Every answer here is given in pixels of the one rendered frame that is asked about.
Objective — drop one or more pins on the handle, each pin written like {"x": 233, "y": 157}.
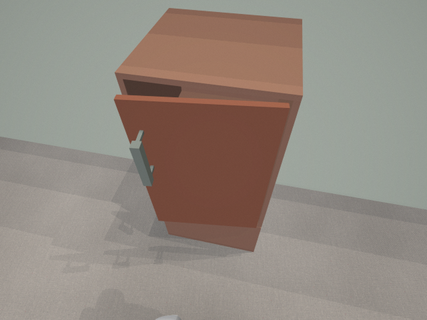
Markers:
{"x": 138, "y": 153}

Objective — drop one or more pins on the cupboard door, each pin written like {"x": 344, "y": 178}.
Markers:
{"x": 213, "y": 158}

